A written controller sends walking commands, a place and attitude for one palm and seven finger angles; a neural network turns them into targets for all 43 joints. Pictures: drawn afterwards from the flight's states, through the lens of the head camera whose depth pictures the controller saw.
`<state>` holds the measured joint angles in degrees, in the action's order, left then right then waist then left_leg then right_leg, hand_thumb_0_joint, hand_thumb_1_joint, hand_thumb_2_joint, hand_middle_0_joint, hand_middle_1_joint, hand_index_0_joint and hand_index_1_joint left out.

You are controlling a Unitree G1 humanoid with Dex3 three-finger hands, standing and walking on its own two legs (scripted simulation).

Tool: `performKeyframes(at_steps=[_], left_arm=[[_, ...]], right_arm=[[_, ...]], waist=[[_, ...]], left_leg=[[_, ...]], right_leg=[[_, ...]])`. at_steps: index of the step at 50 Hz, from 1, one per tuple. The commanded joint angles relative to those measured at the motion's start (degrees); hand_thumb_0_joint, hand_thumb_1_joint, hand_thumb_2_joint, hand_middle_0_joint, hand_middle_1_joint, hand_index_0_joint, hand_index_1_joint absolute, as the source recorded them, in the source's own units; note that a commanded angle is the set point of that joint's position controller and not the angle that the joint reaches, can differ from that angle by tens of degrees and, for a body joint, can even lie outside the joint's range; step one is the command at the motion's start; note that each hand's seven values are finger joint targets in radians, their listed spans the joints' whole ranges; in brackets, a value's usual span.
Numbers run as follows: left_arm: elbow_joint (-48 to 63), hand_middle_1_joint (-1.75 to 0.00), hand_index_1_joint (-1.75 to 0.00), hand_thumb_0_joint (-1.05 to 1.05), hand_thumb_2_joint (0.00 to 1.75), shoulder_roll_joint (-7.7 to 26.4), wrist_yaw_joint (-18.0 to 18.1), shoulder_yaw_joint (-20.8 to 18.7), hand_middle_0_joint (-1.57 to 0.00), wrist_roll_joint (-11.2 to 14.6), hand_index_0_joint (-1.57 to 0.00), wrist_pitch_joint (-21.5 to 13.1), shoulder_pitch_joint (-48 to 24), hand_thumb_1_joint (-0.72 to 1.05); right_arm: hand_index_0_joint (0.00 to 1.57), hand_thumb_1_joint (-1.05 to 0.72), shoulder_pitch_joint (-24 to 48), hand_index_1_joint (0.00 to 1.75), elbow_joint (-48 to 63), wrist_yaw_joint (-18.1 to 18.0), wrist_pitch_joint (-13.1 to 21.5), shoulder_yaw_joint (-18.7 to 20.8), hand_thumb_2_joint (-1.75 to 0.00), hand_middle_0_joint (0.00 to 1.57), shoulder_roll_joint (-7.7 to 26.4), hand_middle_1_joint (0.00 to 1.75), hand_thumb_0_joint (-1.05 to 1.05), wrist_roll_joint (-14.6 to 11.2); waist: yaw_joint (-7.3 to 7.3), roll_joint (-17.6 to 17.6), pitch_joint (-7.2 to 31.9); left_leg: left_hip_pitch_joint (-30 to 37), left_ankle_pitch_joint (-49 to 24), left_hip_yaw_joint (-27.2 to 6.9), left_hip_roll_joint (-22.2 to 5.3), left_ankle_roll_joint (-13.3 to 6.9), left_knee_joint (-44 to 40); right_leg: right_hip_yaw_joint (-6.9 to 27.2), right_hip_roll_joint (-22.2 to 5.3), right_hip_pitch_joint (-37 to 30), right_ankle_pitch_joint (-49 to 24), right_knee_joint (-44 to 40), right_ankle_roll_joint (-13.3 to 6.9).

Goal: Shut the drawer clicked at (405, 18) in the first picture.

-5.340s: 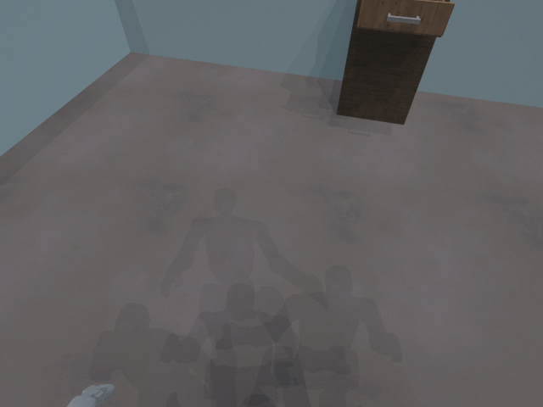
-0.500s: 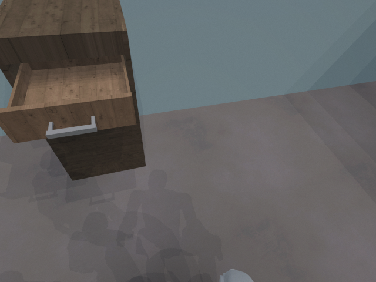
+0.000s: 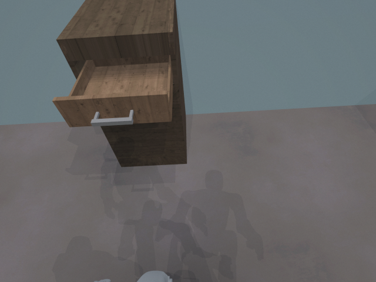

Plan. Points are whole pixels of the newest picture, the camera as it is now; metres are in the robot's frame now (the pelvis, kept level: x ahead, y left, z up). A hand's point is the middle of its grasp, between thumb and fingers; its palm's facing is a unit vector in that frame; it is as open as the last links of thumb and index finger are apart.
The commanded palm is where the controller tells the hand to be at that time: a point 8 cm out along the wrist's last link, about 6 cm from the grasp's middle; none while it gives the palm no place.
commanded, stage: take the last steps up to it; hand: left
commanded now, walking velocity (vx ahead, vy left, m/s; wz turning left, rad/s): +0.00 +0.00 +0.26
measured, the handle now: (113, 117) +0.63 +0.29 -0.07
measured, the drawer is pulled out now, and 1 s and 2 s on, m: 0.24 0.24 0.24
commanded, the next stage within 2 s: come to a stop and stand still in 1.16 s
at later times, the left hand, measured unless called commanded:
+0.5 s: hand out of the picture +0.01 +0.27 -0.17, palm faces +0.14 -0.97 -0.17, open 7.4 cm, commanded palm none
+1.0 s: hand (115, 250) +0.23 +0.22 -0.17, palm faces +0.14 -0.96 -0.22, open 7.1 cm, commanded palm none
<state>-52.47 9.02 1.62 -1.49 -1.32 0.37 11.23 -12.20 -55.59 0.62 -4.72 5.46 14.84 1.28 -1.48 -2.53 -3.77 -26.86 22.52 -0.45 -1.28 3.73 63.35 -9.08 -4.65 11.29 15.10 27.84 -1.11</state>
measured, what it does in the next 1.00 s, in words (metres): walks ahead: left foot, then right foot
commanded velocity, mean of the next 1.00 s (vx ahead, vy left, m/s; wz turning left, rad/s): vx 0.27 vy -0.01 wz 0.05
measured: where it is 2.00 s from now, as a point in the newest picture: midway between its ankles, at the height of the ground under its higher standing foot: (188, 280)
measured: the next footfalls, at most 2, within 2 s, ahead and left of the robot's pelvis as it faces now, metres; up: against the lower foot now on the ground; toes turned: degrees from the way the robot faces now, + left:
left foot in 0.22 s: -0.01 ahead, +0.15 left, +0.00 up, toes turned +8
right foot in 0.78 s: +0.25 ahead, -0.07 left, +0.00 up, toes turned -2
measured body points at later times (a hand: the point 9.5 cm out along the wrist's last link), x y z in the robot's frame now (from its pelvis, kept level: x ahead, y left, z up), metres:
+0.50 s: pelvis +0.02 +0.07 +0.01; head +0.02 +0.10 +0.46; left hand +0.01 +0.32 -0.16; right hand +0.06 -0.17 -0.13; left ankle -0.05 +0.14 -0.74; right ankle +0.07 -0.08 -0.66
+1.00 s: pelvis +0.18 +0.03 +0.00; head +0.19 +0.02 +0.45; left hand +0.22 +0.27 -0.15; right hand +0.18 -0.20 -0.17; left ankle +0.17 +0.16 -0.68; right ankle +0.21 -0.07 -0.74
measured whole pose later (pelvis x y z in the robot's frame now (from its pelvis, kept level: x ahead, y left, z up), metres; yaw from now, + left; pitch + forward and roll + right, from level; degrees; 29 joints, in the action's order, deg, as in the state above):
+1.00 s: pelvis +0.18 +0.03 +0.00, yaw +7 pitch -2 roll -1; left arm -59.7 9.2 1.3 -2.7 -1.0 -3.5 11.9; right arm -18.6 -62.4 -0.5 0.0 3.5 9.7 1.3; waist -2.1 -2.5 -2.7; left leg -26.9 18.7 3.0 -6.5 0.0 60.1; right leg -9.7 -0.7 10.9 12.5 25.6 -2.4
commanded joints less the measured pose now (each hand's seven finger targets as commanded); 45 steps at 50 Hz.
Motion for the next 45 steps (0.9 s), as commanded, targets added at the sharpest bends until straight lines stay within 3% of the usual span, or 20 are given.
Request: performKeyframes(at_steps=[1,5,7,9,10,11,12,13,15,18,26,33,35,37,38,39,40,41,42,45], left_arm=[[1.71,-0.3,-0.3,0.0,0.9,12.81,0.6,-3.34,-0.2,-0.32,-0.2,-1.13,5.19,0.9],[-0.01,-0.3,-0.3,0.0,0.9,14.32,0.39,-3.71,-0.2,-0.67,-0.2,-0.77,6.71,0.9],[-1.13,-0.3,-0.3,0.0,0.9,14.6,0.13,-3.6,-0.2,-0.43,-0.2,-0.76,6.64,0.9],[-1.61,-0.3,-0.3,0.0,0.9,13.95,-0.21,-3.55,-0.2,0.15,-0.2,-0.52,5.02,0.9],[-1.12,-0.3,-0.3,0.0,0.9,11.83,-0.55,-2.99,-0.2,0.66,-0.2,-0.28,4.86,0.9],[0.4,-0.3,-0.3,0.0,0.9,7.9,-1.19,-2.19,-0.2,0.8,-0.2,-0.12,4.26,0.9],[1.84,-0.3,-0.3,0.0,0.9,7.86,-1.14,-1.69,-0.2,-0.02,-0.2,-0.13,-0.31,0.9],[1.88,-0.3,-0.3,0.0,0.9,8.5,-1.34,-1.86,-0.2,-0.33,-0.2,-0.14,-1.6,0.9],[-1.11,-0.3,-0.3,0.0,0.9,8.58,-2.0,-1.98,-0.2,-0.4,-0.2,-0.28,-0.63,0.9],[-4.25,-0.3,-0.3,0.0,0.9,7.5,-2.71,-1.59,-0.2,-0.22,-0.2,-0.8,3.87,0.9],[-3.02,-0.3,-0.3,0.0,0.9,6.46,-2.42,-1.57,-0.2,0.05,-0.2,-0.6,-1.92,0.9],[-0.42,-0.3,-0.3,0.0,0.9,4.52,-2.73,-1.33,-0.2,0.44,-0.2,-1.68,-9.24,0.9],[-0.89,-0.3,-0.3,0.0,0.9,4.31,-2.78,-1.5,-0.2,0.47,-0.2,-2.1,-7.66,0.9],[-4.11,-0.3,-0.3,0.0,0.9,5.59,-2.57,-2.0,-0.2,0.28,-0.2,-3.0,1.88,0.9],[-6.42,-0.3,-0.3,0.0,0.9,8.78,-2.07,-2.92,-0.2,0.05,-0.2,-3.7,9.93,0.9],[-8.51,-0.3,-0.3,0.0,0.9,14.26,-1.22,-4.53,-0.2,-0.33,-0.2,-4.32,17.7,0.9],[-9.45,-0.3,-0.3,0.0,0.9,16.83,-1.08,-4.69,-0.2,0.87,-0.2,-4.07,21.05,0.9],[-8.46,-0.3,-0.3,0.0,0.9,15.1,-0.86,-4.39,-0.2,1.08,-0.2,-3.77,15.78,0.9],[-7.45,-0.3,-0.3,0.0,0.9,12.98,-0.88,-3.85,-0.2,1.0,-0.2,-3.74,10.94,0.9],[-5.71,-0.3,-0.3,0.0,0.9,6.2,-0.38,-1.89,-0.2,0.55,-0.2,-4.07,3.18,0.9]], right_arm=[[0.2,-0.9,4.3,0.3,4.83,0.15,1.22,-0.72,-0.9,0.2,1.38,0.3,0.0,-0.38],[0.2,-0.9,6.04,0.3,5.11,-0.01,1.91,-1.64,-0.9,0.2,1.01,0.3,0.0,-0.89],[0.2,-0.9,4.12,0.3,4.32,-0.11,2.42,-2.04,-0.9,0.2,0.86,0.3,0.0,-0.81],[0.2,-0.9,-0.51,0.3,2.59,-0.18,3.61,-2.23,-0.9,0.2,1.93,0.3,0.0,-0.53],[0.2,-0.9,-2.96,0.3,1.74,-0.37,4.43,-1.53,-0.9,0.2,5.44,0.3,0.0,-0.35],[0.2,-0.9,-5.86,0.3,1.51,-0.61,4.68,-0.08,-0.9,0.2,11.6,0.3,0.0,0.32],[0.2,-0.9,-8.07,0.3,0.95,-0.78,4.27,0.11,-0.9,0.2,13.37,0.3,0.0,0.43],[0.2,-0.9,-7.47,0.3,0.68,-1.11,4.44,-0.36,-0.9,0.2,11.87,0.3,0.0,0.45],[0.2,-0.9,-3.75,0.3,0.47,-1.85,5.31,-1.97,-0.9,0.2,6.43,0.3,0.0,0.17],[0.2,-0.9,-4.32,0.3,-0.07,-2.03,6.79,-2.69,-0.9,0.2,4.26,0.3,0.0,-0.45],[0.2,-0.9,-12.49,0.3,-4.13,-2.57,8.23,-2.46,-0.9,0.2,2.41,0.3,0.0,-0.45],[0.2,-0.9,-16.66,0.3,-7.38,-2.7,8.29,-2.23,-0.9,0.2,2.31,0.3,0.0,0.39],[0.2,-0.9,-16.16,0.3,-7.77,-2.7,8.19,-2.24,-0.9,0.2,2.54,0.3,0.0,0.48],[0.2,-0.9,-16.17,0.3,-8.44,-2.64,8.2,-2.27,-0.9,0.2,2.66,0.3,0.0,-0.1],[0.2,-0.9,-15.94,0.3,-8.26,-2.22,8.48,-2.32,-0.9,0.2,1.76,0.3,0.0,-0.58],[0.2,-0.9,-17.62,0.3,-6.84,-1.71,8.86,-2.77,-0.9,0.2,-1.42,0.3,0.0,-1.25],[0.2,-0.9,-15.54,0.3,-5.49,-1.9,8.64,-2.66,-0.9,0.2,-0.59,0.3,0.0,-1.29],[0.2,-0.9,-14.15,0.3,-5.78,-1.89,8.43,-2.06,-0.9,0.2,-0.54,0.3,0.0,-1.33],[0.2,-0.9,-11.23,0.3,-5.59,-1.51,8.05,-1.95,-0.9,0.2,-1.91,0.3,0.0,-1.15],[0.2,-0.9,-11.19,0.3,-5.67,-0.89,5.97,-2.17,-0.9,0.2,-4.52,0.3,0.0,0.02]], waist=[[3.4,12.38,3.03],[4.31,15.0,5.41],[3.48,14.95,7.28],[0.89,12.18,8.44],[-0.36,3.13,9.55],[-2.17,-13.4,8.34],[-3.83,-13.43,3.13],[-3.37,-9.98,0.28],[-0.93,-9.09,-3.85],[1.08,-4.6,-2.28],[0.0,-3.44,-3.94],[-1.93,-4.59,-5.17],[-0.87,-4.71,-4.6],[3.54,-1.49,0.74],[7.0,2.6,6.02],[9.03,15.35,13.32],[9.1,15.2,15.05],[7.39,9.0,10.52],[6.22,6.73,5.75],[1.04,6.11,-3.03]], left_leg=[[-0.86,3.42,2.12,-0.36,0.62,-8.5],[5.33,4.73,4.01,0.78,-0.38,-18.92],[10.34,1.36,5.16,1.38,-0.85,-25.27],[21.09,-6.08,5.92,1.12,-1.94,-38.8],[29.01,-5.91,-0.45,-4.25,-3.8,-43.96],[33.41,-3.59,-19.52,-18.02,-9.68,-48.3],[28.47,-1.57,-24.27,-22.56,-14.97,-52.0],[25.45,2.56,-22.91,-22.52,-16.43,-53.45],[21.83,-0.15,-16.61,-16.11,-13.95,-53.48],[23.42,-14.39,-8.85,-11.42,-12.38,-52.95],[28.78,-24.07,-7.96,-13.95,-14.82,-53.59],[28.62,-29.82,-6.8,-14.96,-14.09,-50.28],[26.15,-33.86,-4.95,-14.0,-13.01,-47.6],[23.69,-42.48,-1.43,-10.75,-10.55,-35.98],[15.25,-37.6,0.03,-8.72,-8.32,-24.95],[0.7,-12.16,5.45,-0.97,-5.33,-8.15],[-3.2,10.89,2.27,1.46,-5.38,5.61],[-5.16,8.12,-0.56,-1.78,-5.97,10.04],[-5.72,4.07,-0.41,-3.82,-5.9,11.1],[-1.3,-3.21,0.1,-6.95,-4.32,4.76]], right_leg=[[9.99,-14.24,-5.63,-26.07,-8.01,-6.96],[10.08,-14.6,-6.25,-29.58,-5.87,-7.24],[9.89,-14.09,-5.76,-21.16,-6.24,-5.46],[7.23,-11.78,0.03,-6.36,-3.02,-1.98],[3.77,-8.44,7.66,3.13,3.85,0.75],[-1.54,-0.89,21.36,16.5,16.56,4.28],[2.74,-0.03,26.1,20.42,25.36,3.47],[5.6,-1.86,27.53,17.96,29.5,2.73],[7.71,-2.22,26.67,9.38,33.17,2.48],[6.37,-1.22,23.84,1.52,34.29,3.12],[7.09,-2.52,28.86,-1.46,28.49,4.23],[4.79,-0.86,22.63,1.17,13.81,1.43],[3.13,1.02,15.72,1.05,9.12,0.26],[0.72,4.09,0.68,-4.19,1.43,-0.84],[6.28,0.06,-13.81,-7.37,0.09,-2.69],[25.82,-15.66,-28.16,-11.95,-3.48,-8.47],[35.64,-22.56,-26.35,-17.13,-9.26,-12.51],[32.02,-21.33,-20.64,-8.51,-11.19,-13.47],[30.06,-19.6,-11.58,1.36,-13.69,-11.78],[16.84,-14.42,6.14,0.7,-18.43,-7.68]])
